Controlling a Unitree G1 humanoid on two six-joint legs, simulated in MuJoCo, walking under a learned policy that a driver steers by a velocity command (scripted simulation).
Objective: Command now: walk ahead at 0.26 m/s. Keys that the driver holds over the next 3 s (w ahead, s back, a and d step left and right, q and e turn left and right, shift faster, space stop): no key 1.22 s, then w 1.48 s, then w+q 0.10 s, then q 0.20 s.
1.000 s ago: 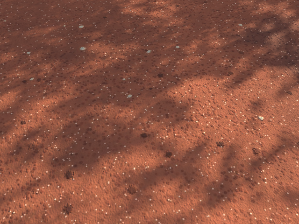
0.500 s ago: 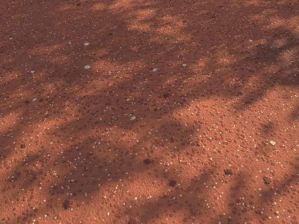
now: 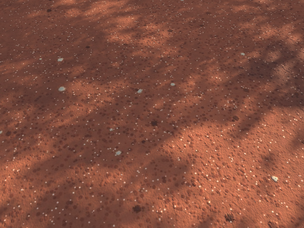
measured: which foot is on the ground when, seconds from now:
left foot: down 0.00-0.24, up 0.26-0.40, down 0.42-1.00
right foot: up 0.00-0.18, down 0.20-1.00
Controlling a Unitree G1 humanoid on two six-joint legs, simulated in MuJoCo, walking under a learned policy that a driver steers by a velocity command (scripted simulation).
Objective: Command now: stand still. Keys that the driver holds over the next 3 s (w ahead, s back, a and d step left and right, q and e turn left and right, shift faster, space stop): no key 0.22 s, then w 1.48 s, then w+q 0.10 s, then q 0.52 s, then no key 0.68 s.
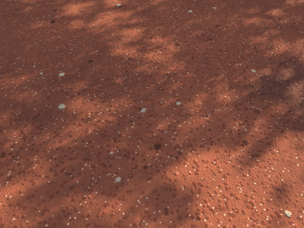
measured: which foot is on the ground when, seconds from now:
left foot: down 0.00-0.52, up 0.54-1.00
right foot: down 0.00-1.00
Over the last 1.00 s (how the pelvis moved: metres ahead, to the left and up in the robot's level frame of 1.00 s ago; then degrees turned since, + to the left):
0.15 -0.02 -0.01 0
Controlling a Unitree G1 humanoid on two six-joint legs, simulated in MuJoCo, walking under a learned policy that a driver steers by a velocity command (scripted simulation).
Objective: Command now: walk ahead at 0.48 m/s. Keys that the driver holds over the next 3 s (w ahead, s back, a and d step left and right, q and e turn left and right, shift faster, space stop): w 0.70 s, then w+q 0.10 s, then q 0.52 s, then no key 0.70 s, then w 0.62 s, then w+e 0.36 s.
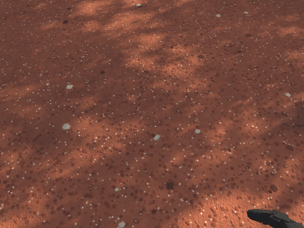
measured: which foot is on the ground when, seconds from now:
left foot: up 0.00-0.00, down 0.02-0.62, up 0.64-1.00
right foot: down 0.00-0.02, up 0.04-0.58, down 0.60-1.00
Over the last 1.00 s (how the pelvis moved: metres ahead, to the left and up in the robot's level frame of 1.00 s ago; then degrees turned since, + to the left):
0.28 -0.01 -0.01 0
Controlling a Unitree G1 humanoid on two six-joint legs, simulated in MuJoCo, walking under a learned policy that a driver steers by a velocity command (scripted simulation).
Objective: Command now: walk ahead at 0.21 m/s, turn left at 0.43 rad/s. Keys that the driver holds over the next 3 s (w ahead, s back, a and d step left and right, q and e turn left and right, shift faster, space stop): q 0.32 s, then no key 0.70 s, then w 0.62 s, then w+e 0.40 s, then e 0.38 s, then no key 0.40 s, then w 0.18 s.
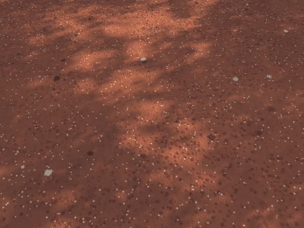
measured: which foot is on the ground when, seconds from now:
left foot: up 0.00-0.10, down 0.12-0.60, up 0.62-0.82, down 0.84-1.00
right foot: down 0.00-0.10, up 0.12-0.56, down 0.58-1.00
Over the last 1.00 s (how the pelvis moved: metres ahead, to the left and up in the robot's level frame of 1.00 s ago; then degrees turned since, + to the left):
0.56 -0.03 0.02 6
